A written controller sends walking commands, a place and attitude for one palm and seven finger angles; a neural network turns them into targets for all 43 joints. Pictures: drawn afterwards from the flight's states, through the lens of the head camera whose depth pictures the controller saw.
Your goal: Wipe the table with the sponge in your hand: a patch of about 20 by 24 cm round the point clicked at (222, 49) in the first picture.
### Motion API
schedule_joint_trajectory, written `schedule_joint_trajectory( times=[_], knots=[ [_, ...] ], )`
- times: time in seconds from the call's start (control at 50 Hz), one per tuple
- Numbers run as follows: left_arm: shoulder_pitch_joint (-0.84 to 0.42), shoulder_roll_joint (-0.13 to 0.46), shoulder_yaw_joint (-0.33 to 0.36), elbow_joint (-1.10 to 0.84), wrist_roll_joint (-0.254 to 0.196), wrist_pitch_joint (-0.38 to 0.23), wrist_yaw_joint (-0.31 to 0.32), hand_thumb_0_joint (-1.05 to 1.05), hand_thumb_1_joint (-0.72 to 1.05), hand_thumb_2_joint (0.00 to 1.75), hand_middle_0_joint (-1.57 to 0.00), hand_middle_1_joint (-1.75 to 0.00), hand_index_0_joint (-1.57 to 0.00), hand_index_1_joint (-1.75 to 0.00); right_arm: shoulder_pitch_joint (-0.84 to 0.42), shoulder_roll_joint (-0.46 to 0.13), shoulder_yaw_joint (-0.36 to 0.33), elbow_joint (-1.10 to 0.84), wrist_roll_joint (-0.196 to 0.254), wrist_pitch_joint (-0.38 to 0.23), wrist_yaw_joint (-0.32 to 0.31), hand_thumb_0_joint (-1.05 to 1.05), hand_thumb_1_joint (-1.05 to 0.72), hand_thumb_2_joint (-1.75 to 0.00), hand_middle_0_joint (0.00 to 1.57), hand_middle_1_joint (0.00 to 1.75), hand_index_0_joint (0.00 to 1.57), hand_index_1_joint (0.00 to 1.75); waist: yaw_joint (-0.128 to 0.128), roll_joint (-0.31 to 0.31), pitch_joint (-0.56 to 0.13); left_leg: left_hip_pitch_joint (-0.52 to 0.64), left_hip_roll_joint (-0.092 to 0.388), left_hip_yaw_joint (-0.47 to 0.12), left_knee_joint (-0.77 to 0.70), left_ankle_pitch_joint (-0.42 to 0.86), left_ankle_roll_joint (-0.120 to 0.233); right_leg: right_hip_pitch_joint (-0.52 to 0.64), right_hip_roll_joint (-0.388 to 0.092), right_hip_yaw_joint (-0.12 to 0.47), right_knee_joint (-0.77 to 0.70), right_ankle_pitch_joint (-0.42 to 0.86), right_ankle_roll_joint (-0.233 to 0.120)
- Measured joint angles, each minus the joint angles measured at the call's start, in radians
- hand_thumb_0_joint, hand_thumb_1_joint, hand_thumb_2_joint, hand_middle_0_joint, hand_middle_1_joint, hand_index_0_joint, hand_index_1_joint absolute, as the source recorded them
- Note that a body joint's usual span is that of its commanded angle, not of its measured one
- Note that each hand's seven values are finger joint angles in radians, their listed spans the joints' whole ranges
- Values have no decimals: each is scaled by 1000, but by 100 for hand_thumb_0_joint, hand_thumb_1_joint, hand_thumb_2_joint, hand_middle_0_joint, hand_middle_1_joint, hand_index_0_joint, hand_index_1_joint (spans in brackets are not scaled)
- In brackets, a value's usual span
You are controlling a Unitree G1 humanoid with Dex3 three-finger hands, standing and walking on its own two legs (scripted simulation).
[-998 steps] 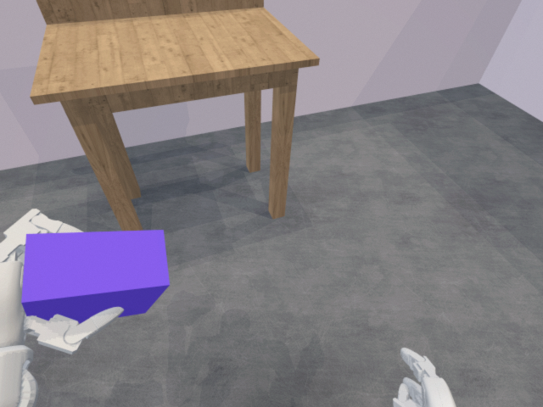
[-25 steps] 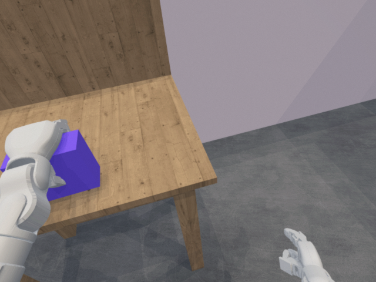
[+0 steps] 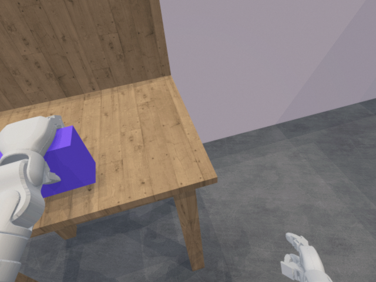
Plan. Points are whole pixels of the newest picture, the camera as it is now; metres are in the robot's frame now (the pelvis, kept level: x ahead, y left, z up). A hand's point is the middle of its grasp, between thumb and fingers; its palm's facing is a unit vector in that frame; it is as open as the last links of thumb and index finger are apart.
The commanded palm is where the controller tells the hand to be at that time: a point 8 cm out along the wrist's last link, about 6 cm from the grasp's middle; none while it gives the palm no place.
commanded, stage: move the sponge above the wiping area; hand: left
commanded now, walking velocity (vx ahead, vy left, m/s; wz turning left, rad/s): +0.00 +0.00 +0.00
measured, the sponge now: (57, 170) +0.28 +0.34 +0.11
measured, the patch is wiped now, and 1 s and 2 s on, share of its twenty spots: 0.00 0.00 0.00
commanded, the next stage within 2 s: none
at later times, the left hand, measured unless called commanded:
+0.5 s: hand (35, 157) +0.27 +0.35 +0.16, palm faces +0.03 +0.00 -1.00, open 10.4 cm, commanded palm +0.24 +0.34 +0.23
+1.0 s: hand (39, 159) +0.27 +0.34 +0.16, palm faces +0.00 +0.00 -1.00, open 10.4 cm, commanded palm +0.24 +0.34 +0.24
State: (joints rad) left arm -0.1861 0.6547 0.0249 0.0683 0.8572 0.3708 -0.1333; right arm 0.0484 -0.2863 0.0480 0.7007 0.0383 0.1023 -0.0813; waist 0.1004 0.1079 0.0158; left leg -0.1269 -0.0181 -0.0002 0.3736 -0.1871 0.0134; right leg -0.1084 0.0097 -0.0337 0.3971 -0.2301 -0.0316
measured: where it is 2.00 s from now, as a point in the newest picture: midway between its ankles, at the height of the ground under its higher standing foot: outside the picture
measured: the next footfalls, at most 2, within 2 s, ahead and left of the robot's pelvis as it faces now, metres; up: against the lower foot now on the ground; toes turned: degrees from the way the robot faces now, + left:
none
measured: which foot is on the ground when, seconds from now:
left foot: down 0.00-1.00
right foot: down 0.00-1.00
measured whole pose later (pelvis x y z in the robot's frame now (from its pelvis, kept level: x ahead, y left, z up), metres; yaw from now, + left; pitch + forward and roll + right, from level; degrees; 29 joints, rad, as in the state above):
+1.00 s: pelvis -0.01 +0.00 +0.00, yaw +1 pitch -4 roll +0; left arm -0.24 0.67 -0.01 0.11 0.87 0.33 -0.19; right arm 0.04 -0.28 0.06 0.70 0.04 0.07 -0.10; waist 0.11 0.10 0.02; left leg -0.14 -0.02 -0.02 0.39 -0.18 0.02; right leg -0.11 0.01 -0.05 0.39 -0.22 -0.03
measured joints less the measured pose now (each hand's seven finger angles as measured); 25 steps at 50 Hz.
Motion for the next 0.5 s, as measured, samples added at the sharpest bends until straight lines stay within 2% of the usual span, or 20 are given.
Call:
schedule_joint_trajectory(
  times=[0.08,0.18,0.32,0.4,0.5],
  knots=[
    [11,5,-5,-9,-2,8,-23,0,-52,102,-70,-130,-72,-130,2,-7,0,-4,2,1,-4,1,-90,-90,20,30,21,30,4,3,0,-2,-2,-4,5,-2,1,0,-2,-4,3,-2,1],
    [5,8,-13,3,2,-23,-34,0,-52,102,-70,-130,-72,-130,2,-10,-1,-2,1,-8,-13,1,-90,-90,20,30,21,30,9,-2,7,-6,-3,-11,11,-2,1,2,-2,-11,4,-3,0],
    [10,14,6,-13,-4,-65,-8,0,-52,102,-70,-130,-72,-130,-2,-1,-3,2,-4,-16,-13,1,-90,-90,20,30,21,30,11,-8,9,-3,0,-10,12,-3,0,6,1,-10,-1,1,-1],
    [-2,30,15,18,-5,-46,-6,0,-52,102,-70,-130,-72,-130,-4,-1,1,3,-1,-8,-10,1,-90,-90,20,30,21,30,9,-8,6,-5,1,-8,13,-3,-1,4,2,-7,0,1,0],
    [-9,32,18,21,-7,-26,-33,0,-52,102,-70,-130,-72,-130,3,-6,-2,-1,1,-11,-11,1,-90,-90,20,30,21,30,8,-4,7,-9,-1,-11,14,-2,2,3,-1,-10,-3,3,2]
  ],
)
